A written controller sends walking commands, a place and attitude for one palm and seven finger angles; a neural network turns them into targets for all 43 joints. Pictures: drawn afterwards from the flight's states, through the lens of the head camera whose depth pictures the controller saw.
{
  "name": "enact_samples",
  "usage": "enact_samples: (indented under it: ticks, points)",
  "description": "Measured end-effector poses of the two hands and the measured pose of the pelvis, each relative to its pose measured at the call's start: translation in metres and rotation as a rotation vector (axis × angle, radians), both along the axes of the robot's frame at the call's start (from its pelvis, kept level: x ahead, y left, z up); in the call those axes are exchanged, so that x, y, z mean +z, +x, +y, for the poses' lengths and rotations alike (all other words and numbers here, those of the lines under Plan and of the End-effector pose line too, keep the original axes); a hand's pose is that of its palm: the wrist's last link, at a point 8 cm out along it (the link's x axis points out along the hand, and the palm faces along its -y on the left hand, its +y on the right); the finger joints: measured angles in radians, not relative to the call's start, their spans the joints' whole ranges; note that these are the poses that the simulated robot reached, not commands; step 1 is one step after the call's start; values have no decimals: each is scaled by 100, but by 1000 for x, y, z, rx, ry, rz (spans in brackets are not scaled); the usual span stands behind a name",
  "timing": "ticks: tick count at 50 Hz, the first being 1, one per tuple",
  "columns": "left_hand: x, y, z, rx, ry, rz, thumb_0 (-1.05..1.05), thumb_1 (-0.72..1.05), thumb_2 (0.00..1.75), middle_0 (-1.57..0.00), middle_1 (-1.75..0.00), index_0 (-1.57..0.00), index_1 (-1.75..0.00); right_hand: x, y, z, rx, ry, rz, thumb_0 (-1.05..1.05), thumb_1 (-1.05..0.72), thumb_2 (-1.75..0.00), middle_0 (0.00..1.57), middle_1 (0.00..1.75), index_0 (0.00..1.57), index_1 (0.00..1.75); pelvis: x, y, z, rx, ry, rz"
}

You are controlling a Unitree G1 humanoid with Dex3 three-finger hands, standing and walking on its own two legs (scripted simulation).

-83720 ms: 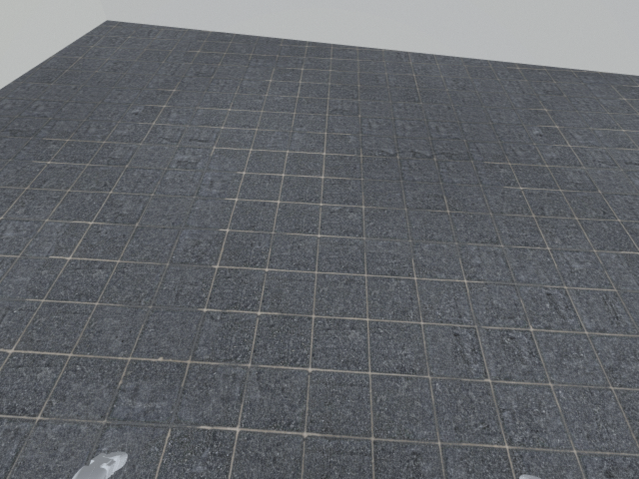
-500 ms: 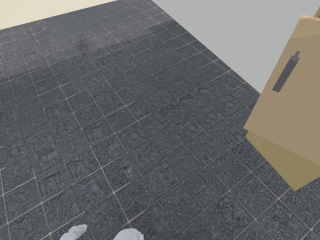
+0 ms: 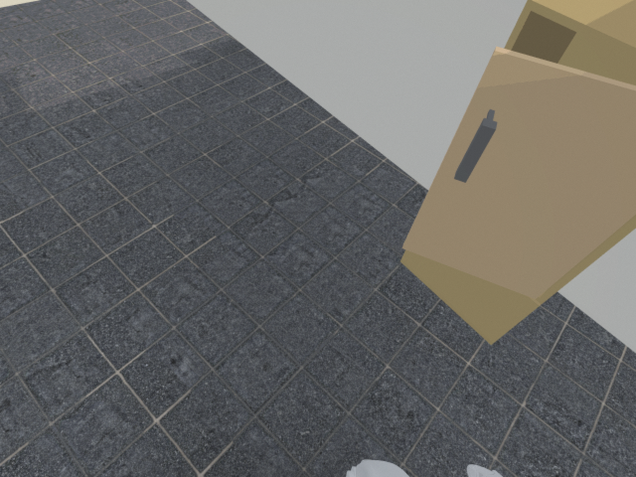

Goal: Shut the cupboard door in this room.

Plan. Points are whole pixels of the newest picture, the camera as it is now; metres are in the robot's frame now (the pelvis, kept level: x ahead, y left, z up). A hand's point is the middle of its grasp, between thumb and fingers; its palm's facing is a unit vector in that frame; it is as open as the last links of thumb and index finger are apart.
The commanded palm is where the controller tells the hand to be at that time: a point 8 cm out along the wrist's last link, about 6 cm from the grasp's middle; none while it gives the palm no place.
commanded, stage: turn to face it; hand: left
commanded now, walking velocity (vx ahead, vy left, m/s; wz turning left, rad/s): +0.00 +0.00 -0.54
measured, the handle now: (475, 145) +0.72 -0.25 -0.01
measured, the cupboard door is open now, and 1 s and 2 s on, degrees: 27 27 27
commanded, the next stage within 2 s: take the last steps up to it in 0.48 s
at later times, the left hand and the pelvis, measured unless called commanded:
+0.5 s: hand (234, 466) +0.15 +0.12 -0.15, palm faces -0.23 -0.94 -0.24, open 7.4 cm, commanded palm none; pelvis +0.01 -0.05 +0.00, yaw -13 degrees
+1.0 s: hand (251, 425) +0.20 +0.11 -0.17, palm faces -0.38 -0.91 -0.17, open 7.4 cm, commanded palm none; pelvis +0.08 -0.06 +0.01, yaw -23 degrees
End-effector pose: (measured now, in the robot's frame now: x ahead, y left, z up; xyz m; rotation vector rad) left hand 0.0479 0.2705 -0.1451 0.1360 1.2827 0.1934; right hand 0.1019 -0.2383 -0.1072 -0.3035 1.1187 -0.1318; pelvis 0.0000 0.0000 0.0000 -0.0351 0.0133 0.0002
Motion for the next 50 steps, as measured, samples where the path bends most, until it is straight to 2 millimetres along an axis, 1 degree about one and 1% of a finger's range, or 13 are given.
enact_samples:
  ticks: [4, 7, 11, 13, 16, 20, 26, 30, 35, 40, 44, 47, 50]
  points:
    - [9, 26, 0, -64, 18, -13, 1, 91, 90, -19, -29, -19, -30, -4, -27, -6, -78, 17, 38, 1, -90, -90, 21, 30, 21, 30, 3, 2, -1, -56, -5, -2]
    - [13, 49, -10, -125, 30, -29, 1, 91, 90, -19, -29, -19, -30, -12, -52, -16, -147, 32, 71, 1, -90, -90, 21, 30, 21, 30, 1, 4, -7, -95, -2, -6]
    - [18, 85, -36, -215, 50, -79, 1, 91, 90, -19, -29, -19, -30, -30, -87, -38, -241, 57, 120, 1, -90, -90, 21, 30, 21, 30, -6, 6, -21, -140, 12, -14]
    - [17, 101, -52, -256, 66, -124, 1, 91, 90, -19, -29, -19, -30, -44, -103, -52, -284, 70, 144, 1, -90, -90, 21, 30, 21, 30, -16, 9, -32, -159, 31, -15]
    - [23, 110, -74, -291, 70, -155, 0, 91, 90, -19, -29, -19, -30, -51, -118, -66, -333, 67, 188, 1, -90, -90, 21, 30, 21, 30, -15, 8, -38, -172, 27, -23]
    - [29, 107, -92, -311, 58, -135, 0, 91, 90, -20, -29, -20, -30, -42, -119, -73, -362, 71, 184, 1, -91, -90, 20, 30, 20, 30, -5, 10, -43, -200, 44, -16]
    - [21, 101, -103, -324, 13, -91, 0, 91, 90, -20, -30, -20, -30, -28, -109, -68, -376, 72, 145, 1, -91, -90, 20, 30, 20, 30, 1, 16, -45, -230, 43, -4]
    - [8, 96, -97, -314, -17, -61, 0, 90, 90, -20, -30, -20, -30, -23, -97, -58, -379, 59, 125, 1, -91, -90, 20, 30, 20, 30, -1, 22, -38, -254, 30, -2]
    - [-13, 95, -80, -305, -48, 2, 0, 91, 90, -20, -30, -20, -30, -19, -86, -37, -381, 28, 76, 1, -90, -90, 20, 30, 20, 30, -9, 35, -25, -283, 11, -5]
    - [-6, 109, -74, -348, -60, 43, 1, 91, 90, -20, -29, -20, -30, -4, -103, -23, -426, 28, 108, 1, -90, -90, 21, 30, 21, 30, 4, 49, -28, -318, -6, -4]
    - [1, 128, -80, -377, -49, 42, 1, 91, 90, -19, -29, -20, -30, -2, -123, -18, -480, 42, 169, 1, -90, -90, 21, 30, 21, 30, 9, 61, -36, -351, -6, 1]
    - [3, 146, -92, -412, -38, 52, 1, 91, 90, -19, -29, -19, -30, -4, -139, -18, -533, 61, 217, 1, -90, -90, 21, 30, 21, 30, 9, 70, -47, -377, -1, 2]
    - [4, 170, -115, -460, -33, 53, 1, 91, 90, -19, -29, -19, -30, -8, -156, -21, -588, 86, 272, 1, -90, -90, 21, 30, 21, 30, 7, 80, -62, -400, 6, 0]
